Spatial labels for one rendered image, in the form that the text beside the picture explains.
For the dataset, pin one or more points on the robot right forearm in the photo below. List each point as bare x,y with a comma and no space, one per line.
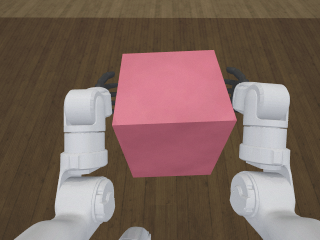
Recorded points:
265,109

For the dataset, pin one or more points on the robot left hand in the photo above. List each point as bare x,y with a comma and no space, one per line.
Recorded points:
101,83

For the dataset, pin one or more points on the robot right upper arm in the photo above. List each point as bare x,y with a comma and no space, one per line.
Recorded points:
267,202

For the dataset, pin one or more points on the robot left forearm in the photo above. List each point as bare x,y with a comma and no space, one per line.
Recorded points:
85,112

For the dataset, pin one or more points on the carton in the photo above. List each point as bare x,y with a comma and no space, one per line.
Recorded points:
173,114

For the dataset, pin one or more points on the left robot thigh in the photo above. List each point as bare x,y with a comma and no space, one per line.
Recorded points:
136,233

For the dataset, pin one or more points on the robot right hand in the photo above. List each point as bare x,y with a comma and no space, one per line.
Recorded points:
241,78

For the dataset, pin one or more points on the robot left upper arm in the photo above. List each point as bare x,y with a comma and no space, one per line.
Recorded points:
82,204

